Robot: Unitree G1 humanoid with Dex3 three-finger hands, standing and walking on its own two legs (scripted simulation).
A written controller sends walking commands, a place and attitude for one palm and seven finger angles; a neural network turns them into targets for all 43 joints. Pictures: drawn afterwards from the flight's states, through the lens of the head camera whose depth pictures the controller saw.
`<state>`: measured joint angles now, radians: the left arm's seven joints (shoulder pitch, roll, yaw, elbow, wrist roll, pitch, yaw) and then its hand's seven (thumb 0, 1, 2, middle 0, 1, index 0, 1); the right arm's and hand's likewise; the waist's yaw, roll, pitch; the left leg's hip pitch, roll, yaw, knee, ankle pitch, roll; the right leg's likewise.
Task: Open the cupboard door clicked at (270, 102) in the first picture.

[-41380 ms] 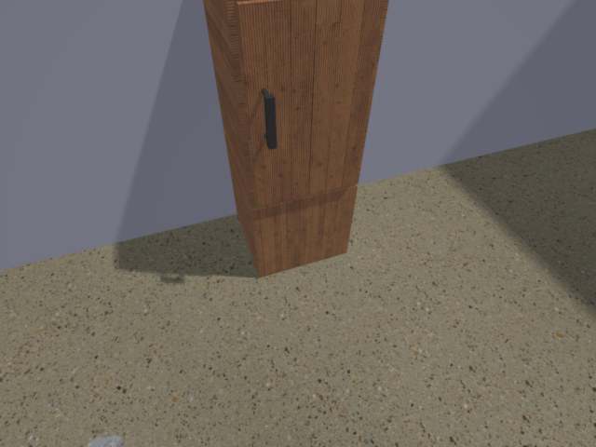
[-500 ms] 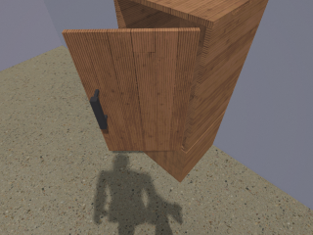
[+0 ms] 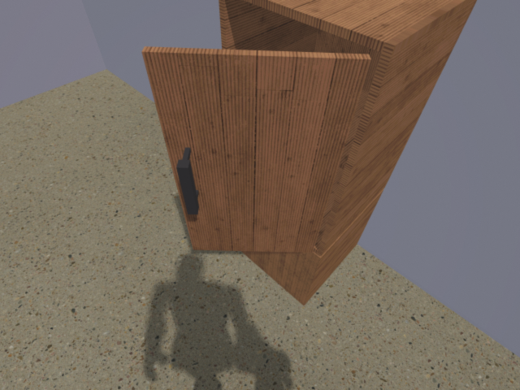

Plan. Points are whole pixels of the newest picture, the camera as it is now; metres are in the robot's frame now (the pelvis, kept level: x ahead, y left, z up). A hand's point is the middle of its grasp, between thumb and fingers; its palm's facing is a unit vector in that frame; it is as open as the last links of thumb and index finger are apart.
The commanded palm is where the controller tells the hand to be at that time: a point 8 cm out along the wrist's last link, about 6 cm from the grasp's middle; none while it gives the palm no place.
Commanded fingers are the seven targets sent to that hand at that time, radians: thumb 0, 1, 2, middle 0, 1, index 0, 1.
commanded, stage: come to a stop and stand still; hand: left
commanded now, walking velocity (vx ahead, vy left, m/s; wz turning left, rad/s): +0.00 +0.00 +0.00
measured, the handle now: (190, 181) +0.51 +0.18 -0.02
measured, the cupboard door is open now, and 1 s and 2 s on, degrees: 43 43 43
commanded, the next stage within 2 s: look again from close up in 0.50 s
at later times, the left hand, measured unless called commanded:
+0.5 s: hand out of the picture +0.05 +0.19 -0.18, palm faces +0.01 -0.98 -0.20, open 7.4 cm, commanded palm none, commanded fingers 0.00 0.90 0.90 -0.20 -0.30 -0.20 -0.30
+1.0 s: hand out of the picture +0.04 +0.19 -0.18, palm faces +0.01 -0.98 -0.21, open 7.4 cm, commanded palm none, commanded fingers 0.00 0.90 0.90 -0.20 -0.30 -0.20 -0.30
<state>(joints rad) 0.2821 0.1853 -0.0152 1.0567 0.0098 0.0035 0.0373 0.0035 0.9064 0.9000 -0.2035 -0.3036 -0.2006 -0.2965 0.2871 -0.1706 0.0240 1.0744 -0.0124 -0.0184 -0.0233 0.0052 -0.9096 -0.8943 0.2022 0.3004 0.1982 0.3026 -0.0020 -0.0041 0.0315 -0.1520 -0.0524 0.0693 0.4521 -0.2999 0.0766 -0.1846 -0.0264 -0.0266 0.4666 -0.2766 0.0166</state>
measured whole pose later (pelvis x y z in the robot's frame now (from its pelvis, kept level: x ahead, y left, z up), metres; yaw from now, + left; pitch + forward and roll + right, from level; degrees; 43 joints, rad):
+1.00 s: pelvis +0.02 +0.00 +0.00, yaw +0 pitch -1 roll +0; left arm 0.23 0.20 0.00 1.08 0.01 0.01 0.04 0.00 0.91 0.90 -0.20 -0.30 -0.20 -0.30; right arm 0.23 -0.18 0.01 1.12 -0.01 -0.03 -0.04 0.00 -0.90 -0.89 0.20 0.30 0.20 0.30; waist 0.00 -0.03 0.06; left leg -0.09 -0.07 0.07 0.42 -0.31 0.08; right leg -0.14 -0.04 -0.02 0.46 -0.30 0.03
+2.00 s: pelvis -0.04 -0.04 -0.07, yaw +2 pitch +15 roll -1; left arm 0.15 0.34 0.39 0.31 -0.40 -0.33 -0.46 0.01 0.12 0.57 -0.26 -0.81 -0.26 -0.80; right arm 0.28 -0.24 0.03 0.58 0.04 -0.24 -0.05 0.01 -0.90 -0.89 0.21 0.30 0.20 0.30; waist -0.03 0.03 -0.11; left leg -0.83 -0.01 0.01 1.07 -0.50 0.02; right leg -0.86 0.05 -0.10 1.03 -0.44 -0.08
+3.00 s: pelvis -0.03 +0.01 -0.06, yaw +2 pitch +13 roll -3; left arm -0.03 0.42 0.42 0.43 -0.36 -0.29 -0.52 -0.01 -0.50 0.30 -0.30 -1.20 -0.30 -1.20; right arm 0.31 -0.29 0.03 0.54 0.04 -0.18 -0.06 0.01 -0.90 -0.89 0.21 0.30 0.20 0.30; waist -0.02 0.02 -0.11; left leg -0.73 -0.04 0.02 0.98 -0.48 0.09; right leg -0.73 0.02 -0.08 0.90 -0.40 -0.02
